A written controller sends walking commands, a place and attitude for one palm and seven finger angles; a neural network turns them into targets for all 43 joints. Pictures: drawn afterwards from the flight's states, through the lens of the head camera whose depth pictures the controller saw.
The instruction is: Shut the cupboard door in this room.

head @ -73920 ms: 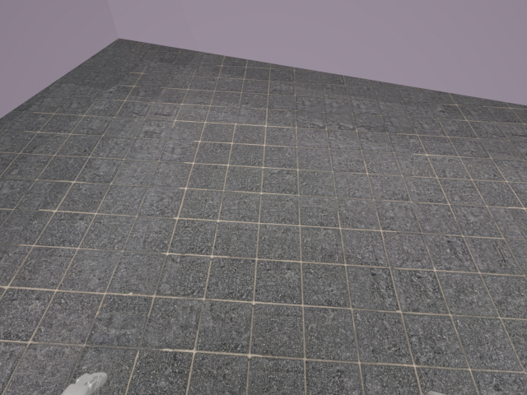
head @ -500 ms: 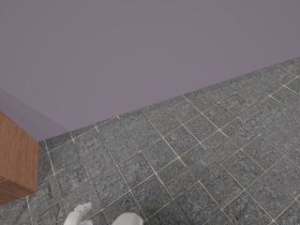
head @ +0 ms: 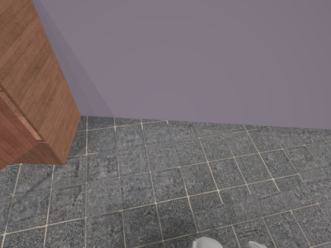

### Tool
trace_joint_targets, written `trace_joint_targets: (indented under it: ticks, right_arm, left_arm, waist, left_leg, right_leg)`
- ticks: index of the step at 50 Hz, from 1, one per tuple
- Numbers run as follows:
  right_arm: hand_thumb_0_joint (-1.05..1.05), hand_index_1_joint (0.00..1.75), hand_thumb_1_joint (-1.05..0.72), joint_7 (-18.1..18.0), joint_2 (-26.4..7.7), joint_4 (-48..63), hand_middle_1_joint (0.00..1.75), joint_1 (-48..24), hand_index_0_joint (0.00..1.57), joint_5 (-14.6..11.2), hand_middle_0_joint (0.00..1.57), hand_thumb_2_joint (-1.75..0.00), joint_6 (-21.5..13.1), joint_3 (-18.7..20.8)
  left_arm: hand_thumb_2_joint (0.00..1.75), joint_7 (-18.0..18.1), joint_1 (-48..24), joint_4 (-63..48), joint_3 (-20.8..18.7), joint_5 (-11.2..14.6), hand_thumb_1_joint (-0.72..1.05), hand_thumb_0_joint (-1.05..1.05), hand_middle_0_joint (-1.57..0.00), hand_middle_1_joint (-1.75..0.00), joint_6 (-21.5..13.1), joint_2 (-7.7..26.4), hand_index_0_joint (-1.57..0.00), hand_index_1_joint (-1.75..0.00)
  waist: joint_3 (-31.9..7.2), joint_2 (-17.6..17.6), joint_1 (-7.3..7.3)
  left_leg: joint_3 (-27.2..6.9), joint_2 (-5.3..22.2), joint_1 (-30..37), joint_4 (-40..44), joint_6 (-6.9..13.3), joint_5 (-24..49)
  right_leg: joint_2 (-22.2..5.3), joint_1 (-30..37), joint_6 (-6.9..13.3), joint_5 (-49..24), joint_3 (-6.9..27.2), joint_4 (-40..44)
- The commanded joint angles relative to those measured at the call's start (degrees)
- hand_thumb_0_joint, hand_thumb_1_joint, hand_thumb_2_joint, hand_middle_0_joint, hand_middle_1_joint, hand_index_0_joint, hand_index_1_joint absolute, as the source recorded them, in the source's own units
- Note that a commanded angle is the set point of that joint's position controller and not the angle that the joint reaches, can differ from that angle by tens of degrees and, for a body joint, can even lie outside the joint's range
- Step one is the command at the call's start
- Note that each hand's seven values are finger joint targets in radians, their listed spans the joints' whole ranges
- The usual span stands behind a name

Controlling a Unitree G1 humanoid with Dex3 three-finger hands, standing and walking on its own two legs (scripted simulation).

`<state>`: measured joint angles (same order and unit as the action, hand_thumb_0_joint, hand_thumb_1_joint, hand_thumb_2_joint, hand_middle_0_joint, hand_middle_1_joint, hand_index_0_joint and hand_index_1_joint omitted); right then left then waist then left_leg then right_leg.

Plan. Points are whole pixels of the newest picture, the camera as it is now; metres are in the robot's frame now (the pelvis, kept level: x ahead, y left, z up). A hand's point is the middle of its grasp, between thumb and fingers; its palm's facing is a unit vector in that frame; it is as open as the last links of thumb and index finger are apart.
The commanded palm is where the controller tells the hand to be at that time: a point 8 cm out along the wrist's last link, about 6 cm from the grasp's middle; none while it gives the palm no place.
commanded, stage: turn to face it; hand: left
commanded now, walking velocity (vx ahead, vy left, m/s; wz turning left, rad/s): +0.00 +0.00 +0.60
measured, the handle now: out of the picture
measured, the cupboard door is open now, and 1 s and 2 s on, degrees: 53 53 53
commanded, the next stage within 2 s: take the last steps up to it in 1.42 s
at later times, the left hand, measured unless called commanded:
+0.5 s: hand out of the picture +0.06 +0.16 -0.14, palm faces +0.31 -0.91 -0.28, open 7.3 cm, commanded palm none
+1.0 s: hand out of the picture -0.07 +0.21 -0.16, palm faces +0.62 -0.75 -0.24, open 7.4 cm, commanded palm none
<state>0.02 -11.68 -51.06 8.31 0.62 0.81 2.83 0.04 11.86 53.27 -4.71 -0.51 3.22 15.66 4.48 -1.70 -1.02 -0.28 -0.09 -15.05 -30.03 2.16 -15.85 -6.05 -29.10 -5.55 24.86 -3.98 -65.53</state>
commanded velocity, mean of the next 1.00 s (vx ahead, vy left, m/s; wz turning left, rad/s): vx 0.00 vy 0.00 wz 0.60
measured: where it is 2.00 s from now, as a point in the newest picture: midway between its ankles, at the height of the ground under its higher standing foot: outside the picture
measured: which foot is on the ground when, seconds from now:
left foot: down 0.00-0.30, up 0.32-0.74, down 0.76-1.00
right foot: up 0.00-0.28, down 0.30-0.76, up 0.78-1.00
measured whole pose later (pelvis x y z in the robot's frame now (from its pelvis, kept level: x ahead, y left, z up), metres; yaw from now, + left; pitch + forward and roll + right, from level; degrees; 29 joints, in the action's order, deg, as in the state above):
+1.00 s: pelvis +0.00 -0.01 +0.00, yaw +35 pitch +1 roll -2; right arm 0.1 -11.3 -51.8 9.3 0.6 1.0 2.4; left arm -0.1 10.6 52.4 -4.4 -0.4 2.7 15.2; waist 4.2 -0.9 -1.1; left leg -2.5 -0.6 -13.5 -27.4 1.9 -14.6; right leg -5.8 -30.1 -6.2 22.1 -2.2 -63.7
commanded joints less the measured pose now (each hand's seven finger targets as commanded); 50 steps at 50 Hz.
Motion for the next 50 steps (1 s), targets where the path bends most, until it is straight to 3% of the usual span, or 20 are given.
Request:
trace_joint_targets:
  ticks: [1, 5, 9, 12, 13, 14, 15, 16, 18, 21, 31, 34, 36, 37, 38, 39, 41, 43, 45, 50]
  right_arm:
    - [0.0, 0.3, -0.9, -1.17, -11.19, 2.69, 0.3, 4.41, 0.2, 0.26, 0.2, -0.9, -0.72, 2.96]
    - [0.0, 0.3, -0.9, -0.91, -11.71, 2.74, 0.3, 4.83, 0.2, 0.53, 0.2, -0.9, -0.3, 3.37]
    - [0.0, 0.3, -0.9, -0.84, -11.91, 3.09, 0.3, 4.44, 0.2, 0.77, 0.2, -0.9, 0.08, 3.79]
    - [0.0, 0.3, -0.9, -0.8, -11.62, 3.65, 0.3, 2.62, 0.2, 0.56, 0.2, -0.9, 0.36, 4.04]
    - [0.0, 0.3, -0.9, -0.65, -10.61, 3.9, 0.3, 2.34, 0.2, 0.2, 0.2, -0.9, 0.31, 3.98]
    - [0.0, 0.3, -0.9, -0.15, -7.58, 4.21, 0.3, 3.78, 0.2, -0.47, 0.2, -0.9, 0.11, 3.66]
    - [0.0, 0.3, -0.9, -0.15, -5.31, 5.5, 0.3, 3.45, 0.2, -0.42, 0.2, -0.9, 0.08, 3.45]
    - [0.0, 0.3, -0.9, -0.28, -8.44, 5.29, 0.3, 2.85, 0.2, 0.1, 0.2, -0.9, 0.79, 4.2]
    - [0.0, 0.3, -0.9, 0.61, -7.62, 2.55, 0.3, 4.42, 0.2, 0.4, 0.2, -0.9, 1.99, 4.45]
    - [0.0, 0.3, -0.9, 1.66, -6.76, 0.97, 0.3, 5.93, 0.2, 0.69, 0.2, -0.9, 2.63, 4.05]
    - [0.0, 0.3, -0.9, 1.94, -4.13, 3.28, 0.3, -2.41, 0.2, 0.03, 0.2, -0.9, 1.75, 2.3]
    - [0.0, 0.3, -0.9, 1.72, -4.35, 3.26, 0.3, -0.28, 0.2, -0.12, 0.2, -0.9, 1.06, 2.2]
    - [0.0, 0.3, -0.9, 1.71, -6.87, 2.09, 0.3, 4.66, 0.2, 0.08, 0.2, -0.9, 0.32, 2.78]
    - [0.0, 0.3, -0.9, 1.31, -12.99, 1.58, 0.3, 8.1, 0.2, 0.43, 0.2, -0.9, -0.17, 4.26]
    - [0.0, 0.3, -0.9, 0.57, -18.24, 1.25, 0.3, 11.54, 0.2, 0.23, 0.2, -0.9, -0.18, 5.54]
    - [0.0, 0.3, -0.9, 0.25, -17.65, 0.13, 0.3, 12.94, 0.2, -0.14, 0.2, -0.9, 0.18, 5.16]
    - [0.0, 0.3, -0.9, -1.0, -14.31, 1.09, 0.3, 7.57, 0.2, 0.42, 0.2, -0.9, -0.24, 4.21]
    - [0.0, 0.3, -0.9, -1.24, -11.96, 2.18, 0.3, 2.94, 0.2, 0.49, 0.2, -0.9, -0.44, 3.1]
    - [0.0, 0.3, -0.9, -1.2, -11.44, 2.45, 0.3, 2.98, 0.2, 0.34, 0.2, -0.9, -0.77, 2.83]
    - [0.0, 0.3, -0.9, -1.05, -11.43, 2.03, 0.3, 5.44, 0.2, 0.35, 0.2, -0.9, -0.63, 2.96]
  left_arm:
    - [0.9, 0.24, -1.35, -5.53, -0.6, -0.06, 0.9, 0.0, -0.2, -0.3, -1.55, 3.36, -0.2, -0.3]
    - [0.9, 0.39, -4.05, -7.34, -0.43, 0.07, 0.9, 0.0, -0.2, -0.3, -1.49, 2.97, -0.2, -0.3]
    - [0.9, 0.47, -5.09, -8.56, -0.04, 0.32, 0.9, 0.0, -0.2, -0.3, -2.08, 2.2, -0.2, -0.3]
    - [0.9, 0.71, -0.88, -8.01, -0.18, 0.73, 0.9, 0.0, -0.2, -0.3, -2.87, 2.17, -0.2, -0.3]
    - [0.9, 0.87, 1.8, -7.43, -0.5, 0.68, 0.9, 0.0, -0.2, -0.3, -3.49, 3.16, -0.2, -0.3]
    - [0.9, 1.26, 3.84, -7.19, -1.36, -0.04, 0.9, 0.0, -0.2, -0.3, -4.28, 7.5, -0.2, -0.3]
    - [0.9, 1.55, 5.36, -7.33, -2.17, -0.61, 0.9, 0.0, -0.2, -0.3, -4.31, 12.03, -0.2, -0.3]
    - [0.9, 1.72, 4.6, -7.7, -1.89, -0.11, 0.9, 0.0, -0.2, -0.3, -3.97, 11.02, -0.2, -0.3]
    - [0.9, 1.86, -2.23, -9.07, -1.2, -0.27, 0.9, 0.0, -0.2, -0.3, -4.04, 7.15, -0.2, -0.3]
    - [0.9, 1.81, -4.89, -9.98, -0.51, -0.54, 0.9, 0.0, -0.2, -0.3, -4.17, 4.6, -0.2, -0.3]
    - [0.9, 1.47, 5.0, -5.71, -2.05, -1.04, 0.9, 0.0, -0.2, -0.3, -3.65, 8.65, -0.2, -0.3]
    - [0.9, 1.4, 4.6, -4.98, -2.44, -1.11, 0.9, 0.0, -0.2, -0.3, -3.34, 9.11, -0.2, -0.3]
    - [0.9, 1.11, 3.61, -5.13, -2.43, -0.44, 0.9, 0.0, -0.2, -0.3, -2.93, 8.7, -0.2, -0.3]
    - [0.9, 0.71, 3.63, -6.36, -1.82, -0.03, 0.9, 0.0, -0.2, -0.3, -2.64, 5.82, -0.2, -0.3]
    - [0.9, 0.43, -0.5, -8.9, -0.28, 0.03, 0.9, 0.0, -0.2, -0.3, -2.5, 1.9, -0.2, -0.3]
    - [0.9, 0.78, -3.68, -9.44, -0.05, -0.36, 0.9, 0.0, -0.2, -0.3, -2.1, 3.53, -0.2, -0.3]
    - [0.9, 0.84, -4.48, -7.59, -0.63, -0.2, 0.9, 0.0, -0.2, -0.3, -1.96, 3.09, -0.2, -0.3]
    - [0.9, 0.12, -2.31, -5.61, -0.81, -0.09, 0.9, 0.0, -0.2, -0.3, -1.81, 3.67, -0.2, -0.3]
    - [0.9, -0.12, -1.01, -4.79, -0.72, -0.07, 0.9, 0.0, -0.2, -0.3, -1.82, 3.42, -0.2, -0.3]
    - [0.9, 0.33, -3.22, -6.07, -0.45, 0.07, 0.9, 0.0, -0.2, -0.3, -1.67, 3.43, -0.2, -0.3]
  waist:
    - [-7.0, 9.82, 1.89]
    - [-5.09, 11.09, 2.44]
    - [-6.19, 12.07, 2.54]
    - [-8.05, 11.45, 0.41]
    - [-9.68, 8.73, -1.14]
    - [-12.41, -2.27, -1.86]
    - [-11.67, -15.5, -2.53]
    - [-9.5, -9.02, -1.83]
    - [-5.57, -7.92, 1.23]
    - [-3.2, -8.21, 2.85]
    - [-5.24, -9.76, -2.61]
    - [-7.53, -10.42, -1.4]
    - [-10.61, -4.33, 2.02]
    - [-13.49, 9.49, 4.34]
    - [-13.13, 22.8, 6.68]
    - [-12.59, 14.68, 6.82]
    - [-9.08, 17.3, 4.95]
    - [-6.37, 13.91, 2.23]
    - [-6.68, 10.16, 1.55]
    - [-6.14, 11.11, 2.48]
  left_leg:
    - [-12.61, 12.5, 9.44, 9.06, 6.53, 29.62]
    - [-16.82, 12.73, 6.59, 9.98, 7.52, 22.01]
    - [-19.79, 11.6, 5.23, 6.88, 7.49, 25.57]
    - [-21.01, 9.39, -0.02, 2.02, 5.6, 27.13]
    - [-19.87, 7.06, -3.64, -1.97, 3.23, 21.9]
    - [-14.39, 1.82, -13.66, -11.25, -0.86, 7.24]
    - [-3.52, -5.41, -21.22, -26.2, -5.0, -19.95]
    - [-6.52, -1.9, -19.4, -35.98, -4.56, -19.96]
    - [-6.07, 0.57, -18.8, -43.25, -5.21, -11.22]
    - [-2.92, 1.69, -17.34, -43.16, -6.25, -4.48]
    - [4.76, 1.66, -11.44, -15.89, -6.4, -9.6]
    - [5.8, 1.37, -5.48, -7.82, -5.42, -7.32]
    - [5.13, 1.54, 6.77, 5.08, -4.42, 4.24]
    - [-9.62, 11.7, 16.66, 8.95, 0.46, 14.07]
    - [-25.36, 24.01, 18.5, 10.35, 7.94, 36.6]
    - [-21.55, 25.95, 18.11, 8.28, 10.66, 40.02]
    - [-17.83, 19.1, 13.61, 7.95, 9.6, 36.35]
    - [-12.09, 14.04, 9.93, 8.2, 6.76, 33.75]
    - [-10.59, 12.34, 9.62, 8.42, 5.62, 32.56]
    - [-14.74, 12.63, 9.34, 9.23, 6.94, 28.56]
  right_leg:
    - [-0.01, -4.62, -0.99, -3.11, 2.68, 1.57]
    - [0.96, -3.24, -1.01, -1.73, 3.07, 8.35]
    - [3.47, 2.71, -0.35, -0.27, 2.01, 18.96]
    - [5.43, 14.03, 0.53, -7.23, 1.06, 32.24]
    - [3.75, 21.55, 0.92, -14.19, 2.02, 41.42]
    - [-7.02, 33.12, 4.27, -18.29, 11.46, 47.22]
    - [-23.0, 33.32, 11.47, -28.59, 26.16, 47.74]
    - [-23.94, 25.59, 14.82, -27.78, 23.29, 47.31]
    - [-17.46, 18.1, 12.66, -12.8, 16.21, 49.88]
    - [-12.74, 15.42, 10.11, -14.45, 5.02, 49.3]
    - [-16.46, 25.02, 12.14, -30.06, -2.32, 43.67]
    - [-17.35, 24.1, 10.61, -32.01, -3.87, 39.14]
    - [-15.42, 17.69, 6.42, -27.0, -7.87, 29.27]
    - [-8.92, 5.48, 2.57, -11.42, -9.93, 16.44]
    - [-1.65, -7.09, -0.56, 14.97, -6.58, 5.26]
    - [-3.09, -8.21, 0.5, 13.7, -1.38, 1.08]
    - [-2.61, -8.88, 0.32, 7.17, 1.76, -2.14]
    - [-1.54, -6.96, -0.05, 0.11, 2.26, -2.81]
    - [-0.63, -5.55, -0.55, -2.52, 1.71, -1.68]
    - [0.31, -4.56, -1.33, -2.37, 2.79, 4.25]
